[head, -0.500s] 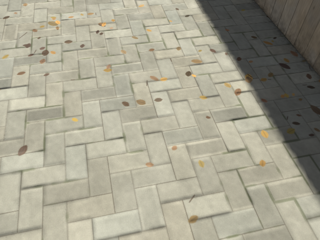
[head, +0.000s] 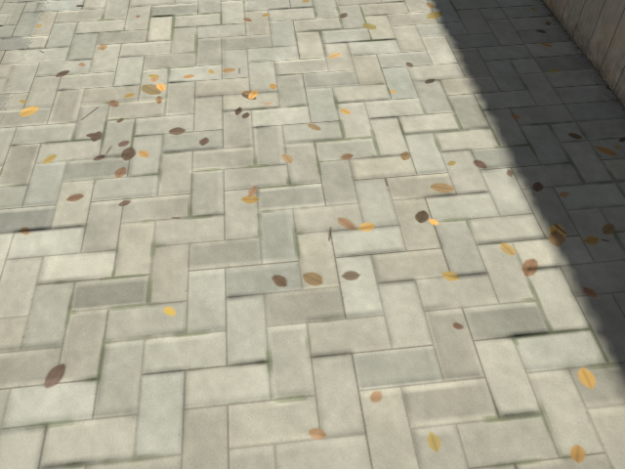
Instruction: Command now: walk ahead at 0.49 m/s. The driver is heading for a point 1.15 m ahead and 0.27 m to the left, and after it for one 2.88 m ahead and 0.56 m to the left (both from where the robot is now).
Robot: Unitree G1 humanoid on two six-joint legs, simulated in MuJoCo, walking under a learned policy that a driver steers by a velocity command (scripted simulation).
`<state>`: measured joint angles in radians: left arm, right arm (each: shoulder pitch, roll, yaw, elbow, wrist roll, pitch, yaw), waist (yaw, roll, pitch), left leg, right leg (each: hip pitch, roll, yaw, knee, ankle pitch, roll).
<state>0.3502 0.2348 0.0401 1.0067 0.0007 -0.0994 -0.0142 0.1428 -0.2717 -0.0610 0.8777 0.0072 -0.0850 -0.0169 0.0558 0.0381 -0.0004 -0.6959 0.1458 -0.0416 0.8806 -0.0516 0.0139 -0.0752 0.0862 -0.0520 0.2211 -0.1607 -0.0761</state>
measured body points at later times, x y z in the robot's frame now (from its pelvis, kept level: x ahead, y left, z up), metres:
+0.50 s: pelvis +0.29 +0.08 +0.00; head +0.31 +0.09 +0.45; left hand +0.42 +0.35 -0.13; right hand +0.32 -0.19 -0.13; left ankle +0.29 +0.15 -0.75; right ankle +0.38 -0.11 -0.67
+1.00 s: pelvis +0.58 +0.01 +0.00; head +0.60 +0.00 +0.45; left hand +0.63 +0.28 -0.13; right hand +0.67 -0.26 -0.14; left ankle +0.57 +0.17 -0.66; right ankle +0.60 -0.08 -0.75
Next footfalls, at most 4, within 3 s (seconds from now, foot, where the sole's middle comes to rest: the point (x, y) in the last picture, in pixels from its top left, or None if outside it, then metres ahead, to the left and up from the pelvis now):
0.24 left None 0.33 0.16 -0.78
0.78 right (382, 415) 0.64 -0.08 -0.78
1.32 left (275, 319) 0.88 0.18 -0.78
1.84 right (351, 291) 0.98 -0.01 -0.78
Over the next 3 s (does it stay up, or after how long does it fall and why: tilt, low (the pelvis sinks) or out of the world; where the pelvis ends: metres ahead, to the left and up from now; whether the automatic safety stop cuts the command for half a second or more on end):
stays up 1.24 0.30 0.00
